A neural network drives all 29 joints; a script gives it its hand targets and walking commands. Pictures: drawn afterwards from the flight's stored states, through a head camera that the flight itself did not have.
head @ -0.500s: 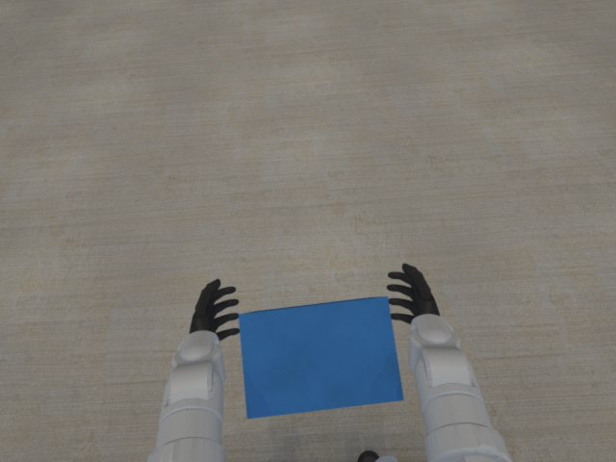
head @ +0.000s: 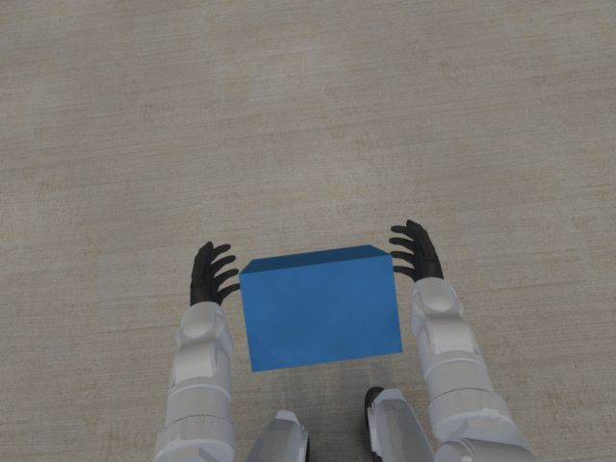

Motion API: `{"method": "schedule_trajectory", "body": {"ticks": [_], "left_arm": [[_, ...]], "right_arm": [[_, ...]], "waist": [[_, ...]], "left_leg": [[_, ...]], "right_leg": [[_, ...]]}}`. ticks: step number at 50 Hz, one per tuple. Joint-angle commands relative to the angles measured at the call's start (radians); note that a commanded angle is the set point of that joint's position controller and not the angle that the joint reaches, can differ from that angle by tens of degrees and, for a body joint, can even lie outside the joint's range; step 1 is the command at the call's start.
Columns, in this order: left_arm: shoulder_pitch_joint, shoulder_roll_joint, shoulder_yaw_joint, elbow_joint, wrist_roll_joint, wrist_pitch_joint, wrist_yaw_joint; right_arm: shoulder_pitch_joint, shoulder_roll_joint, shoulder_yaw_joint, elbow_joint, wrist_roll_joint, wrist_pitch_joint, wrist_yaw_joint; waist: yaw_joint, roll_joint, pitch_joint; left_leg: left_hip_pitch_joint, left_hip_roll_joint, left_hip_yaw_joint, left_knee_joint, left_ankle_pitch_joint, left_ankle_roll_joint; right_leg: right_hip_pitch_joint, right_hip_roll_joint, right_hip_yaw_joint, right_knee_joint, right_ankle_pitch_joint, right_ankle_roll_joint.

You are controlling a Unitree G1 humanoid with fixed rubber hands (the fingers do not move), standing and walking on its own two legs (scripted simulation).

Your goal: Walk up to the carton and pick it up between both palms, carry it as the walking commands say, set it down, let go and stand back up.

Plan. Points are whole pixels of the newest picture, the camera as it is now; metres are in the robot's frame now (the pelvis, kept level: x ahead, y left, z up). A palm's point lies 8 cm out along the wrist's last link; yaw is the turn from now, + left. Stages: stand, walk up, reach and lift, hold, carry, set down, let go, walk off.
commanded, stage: set down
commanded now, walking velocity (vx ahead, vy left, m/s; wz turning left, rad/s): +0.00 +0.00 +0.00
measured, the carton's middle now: (318, 300) +0.36 +0.03 -0.18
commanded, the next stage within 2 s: none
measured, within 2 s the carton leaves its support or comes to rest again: neither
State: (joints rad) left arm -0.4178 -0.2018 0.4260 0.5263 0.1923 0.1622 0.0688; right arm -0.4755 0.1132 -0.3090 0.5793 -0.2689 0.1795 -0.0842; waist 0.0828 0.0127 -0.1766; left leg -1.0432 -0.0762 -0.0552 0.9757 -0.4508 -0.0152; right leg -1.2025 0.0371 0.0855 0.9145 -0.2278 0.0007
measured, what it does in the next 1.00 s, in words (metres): lowers itself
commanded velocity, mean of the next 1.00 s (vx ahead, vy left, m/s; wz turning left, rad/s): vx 0.00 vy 0.00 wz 0.00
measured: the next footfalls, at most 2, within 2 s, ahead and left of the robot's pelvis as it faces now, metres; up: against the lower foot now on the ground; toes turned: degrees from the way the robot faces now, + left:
none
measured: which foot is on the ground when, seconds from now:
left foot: down 0.00-1.00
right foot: down 0.00-1.00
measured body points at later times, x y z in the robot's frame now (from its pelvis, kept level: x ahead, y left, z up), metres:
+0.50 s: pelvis -0.02 -0.01 -0.08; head +0.18 -0.05 +0.32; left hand +0.36 +0.18 -0.16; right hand +0.40 -0.12 -0.18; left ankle -0.01 +0.13 -0.66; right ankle +0.09 -0.11 -0.66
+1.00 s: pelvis -0.05 -0.01 -0.16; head +0.20 -0.03 +0.22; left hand +0.37 +0.18 -0.24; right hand +0.42 -0.12 -0.26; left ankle -0.01 +0.13 -0.66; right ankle +0.09 -0.11 -0.66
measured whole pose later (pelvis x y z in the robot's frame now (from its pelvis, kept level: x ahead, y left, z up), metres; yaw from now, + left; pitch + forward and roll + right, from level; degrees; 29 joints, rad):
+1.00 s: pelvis -0.05 -0.01 -0.16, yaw +3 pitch +40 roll +5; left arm -0.73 -0.13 0.48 0.63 0.10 0.15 0.13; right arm -0.87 -0.03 -0.26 0.81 -0.17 0.18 -0.16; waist 0.07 -0.01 -0.16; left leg -1.71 -0.11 -0.02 1.65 -0.66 -0.05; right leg -1.89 0.05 0.08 1.57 -0.37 0.00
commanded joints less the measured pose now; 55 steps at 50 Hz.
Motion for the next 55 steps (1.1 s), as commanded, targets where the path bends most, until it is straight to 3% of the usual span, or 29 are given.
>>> {"method": "schedule_trajectory", "body": {"ticks": [1,23,55], "left_arm": [[-0.475,-0.806,-0.563,0.047,-0.082,-0.010,-0.264],[-0.670,-0.731,-0.516,0.087,-0.136,-0.003,-0.265],[-0.941,-0.715,-0.484,0.127,-0.161,-0.006,-0.194]], "right_arm": [[-0.370,0.857,0.551,0.086,0.078,-0.013,0.241],[-0.588,0.856,0.562,0.133,0.136,-0.010,0.162],[-0.894,0.731,0.466,0.239,0.167,-0.022,0.150]], "waist": [[0.005,-0.078,-0.628],[0.022,-0.126,-0.742],[0.005,-0.127,-0.832]], "left_leg": [[-0.058,-0.042,0.015,-0.083,0.290,-0.010],[-0.423,-0.080,0.056,0.233,0.121,-0.002],[-0.687,-0.107,0.090,0.512,0.003,-0.021]], "right_leg": [[0.644,0.055,-0.009,0.044,0.208,-0.010],[0.484,0.071,0.004,0.313,0.058,0.012],[0.154,0.092,-0.061,0.634,-0.005,-0.001]]}}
